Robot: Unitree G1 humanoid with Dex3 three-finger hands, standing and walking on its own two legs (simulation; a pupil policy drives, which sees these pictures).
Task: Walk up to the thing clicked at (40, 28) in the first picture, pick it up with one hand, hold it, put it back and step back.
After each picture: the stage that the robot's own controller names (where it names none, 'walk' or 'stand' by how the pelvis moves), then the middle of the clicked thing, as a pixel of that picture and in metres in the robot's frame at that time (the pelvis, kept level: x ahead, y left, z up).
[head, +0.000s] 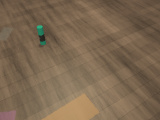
stand; (41, 35) +1.51 +0.48 -0.65
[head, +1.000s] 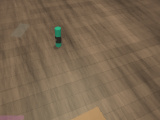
walk; (58, 37) +1.42 +0.23 -0.64
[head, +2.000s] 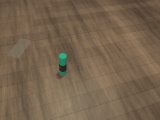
walk; (62, 64) +0.94 +0.14 -0.65
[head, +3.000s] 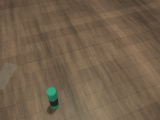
walk; (53, 98) +0.58 +0.21 -0.64
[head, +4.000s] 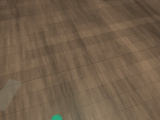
stand; out of the picture +0.39 +0.17 -0.64
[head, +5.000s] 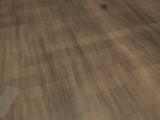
stand; out of the picture +0.38 +0.18 -0.66
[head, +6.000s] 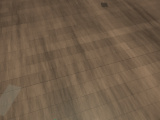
stand; out of the picture +0.39 +0.19 -0.66
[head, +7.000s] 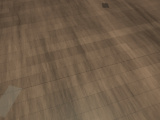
stand; out of the picture +0.38 +0.19 -0.66
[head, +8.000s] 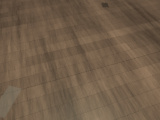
stand; out of the picture +0.37 +0.19 -0.66
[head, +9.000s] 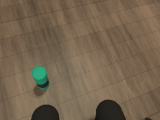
go down; (41, 79) +0.44 +0.17 -0.42
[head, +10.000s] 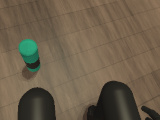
go down; (31, 57) +0.48 +0.18 -0.28
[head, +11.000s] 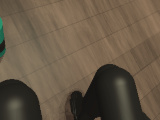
close in; out of the picture +0.47 +0.21 -0.19
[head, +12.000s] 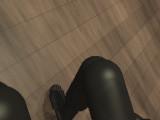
close; out of the picture +0.47 +0.24 -0.17
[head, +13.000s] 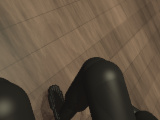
lift; out of the picture +0.43 +0.23 -0.17
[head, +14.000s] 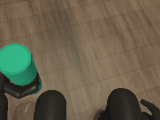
lift; (25, 75) +0.33 +0.19 -0.01
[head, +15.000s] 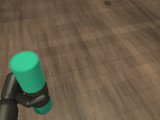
hold; (35, 87) +0.31 +0.16 +0.07
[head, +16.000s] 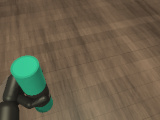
hold; (36, 88) +0.31 +0.16 +0.05
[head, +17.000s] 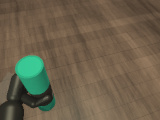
crouch; (39, 88) +0.31 +0.15 +0.04
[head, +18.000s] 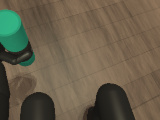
crouch; (18, 44) +0.45 +0.17 -0.04
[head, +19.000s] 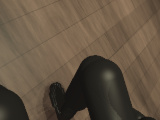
lower; out of the picture +0.46 +0.25 -0.18
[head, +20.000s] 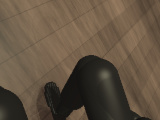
lower; out of the picture +0.47 +0.25 -0.18
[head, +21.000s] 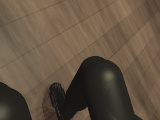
lower; out of the picture +0.46 +0.24 -0.17
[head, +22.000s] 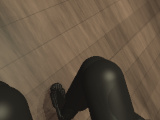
lower; out of the picture +0.45 +0.24 -0.17
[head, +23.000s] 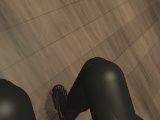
loosen; out of the picture +0.44 +0.22 -0.17
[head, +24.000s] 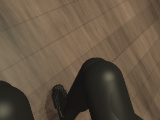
withdraw; out of the picture +0.45 +0.23 -0.18
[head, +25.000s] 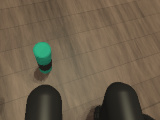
walk; (44, 60) +0.47 +0.16 -0.28
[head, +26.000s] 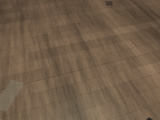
stand; out of the picture +0.38 +0.14 -0.59
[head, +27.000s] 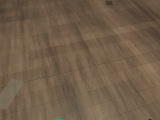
stand; out of the picture +0.39 +0.15 -0.60
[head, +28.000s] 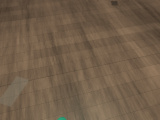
stand; out of the picture +0.39 +0.14 -0.63
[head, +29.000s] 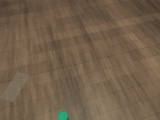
walk; out of the picture +0.40 +0.14 -0.65
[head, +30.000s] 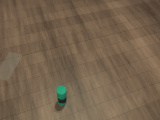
walk; (61, 96) +0.52 +0.12 -0.64
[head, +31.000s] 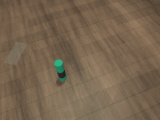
walk; (60, 71) +0.77 +0.24 -0.63
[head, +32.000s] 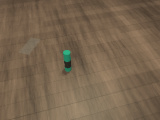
stand; (67, 61) +1.05 +0.16 -0.63
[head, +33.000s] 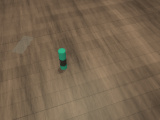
stand; (62, 59) +1.02 +0.18 -0.65
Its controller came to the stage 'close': yes
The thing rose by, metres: 0.70
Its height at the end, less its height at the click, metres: +0.00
